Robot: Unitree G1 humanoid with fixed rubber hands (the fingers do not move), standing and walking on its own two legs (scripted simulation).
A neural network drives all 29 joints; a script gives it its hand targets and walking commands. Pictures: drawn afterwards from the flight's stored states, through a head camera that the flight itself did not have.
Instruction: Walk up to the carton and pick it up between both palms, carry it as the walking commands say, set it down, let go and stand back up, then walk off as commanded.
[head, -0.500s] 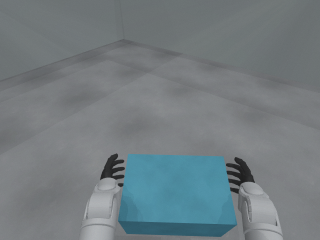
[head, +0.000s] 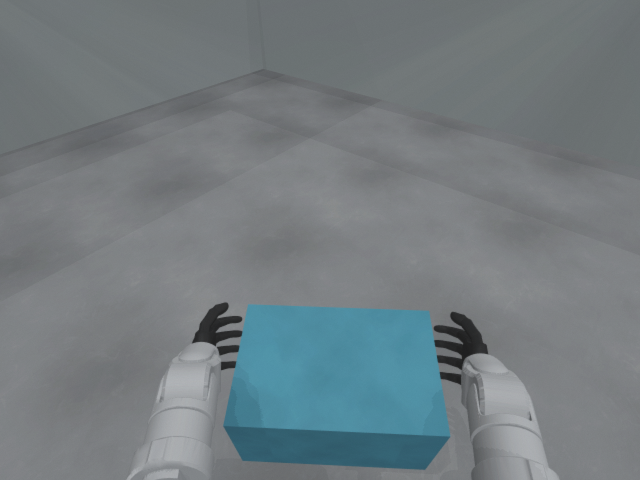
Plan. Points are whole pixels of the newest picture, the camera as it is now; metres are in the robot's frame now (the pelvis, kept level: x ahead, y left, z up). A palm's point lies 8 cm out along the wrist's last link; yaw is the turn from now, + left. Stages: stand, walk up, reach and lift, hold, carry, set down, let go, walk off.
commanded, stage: set down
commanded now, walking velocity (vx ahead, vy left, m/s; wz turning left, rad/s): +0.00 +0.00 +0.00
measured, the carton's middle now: (335, 386) +0.31 +0.00 -0.06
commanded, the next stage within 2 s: none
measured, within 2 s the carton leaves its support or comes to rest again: neither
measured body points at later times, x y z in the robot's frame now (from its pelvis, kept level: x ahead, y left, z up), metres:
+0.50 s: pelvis +0.00 +0.02 -0.03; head +0.08 +0.01 +0.42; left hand +0.34 +0.17 -0.07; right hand +0.31 -0.19 -0.07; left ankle +0.03 +0.10 -0.74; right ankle +0.03 -0.11 -0.74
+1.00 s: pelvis -0.04 -0.01 -0.10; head +0.11 -0.01 +0.32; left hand +0.37 +0.17 -0.16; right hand +0.34 -0.19 -0.16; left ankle +0.03 +0.10 -0.74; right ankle +0.03 -0.11 -0.74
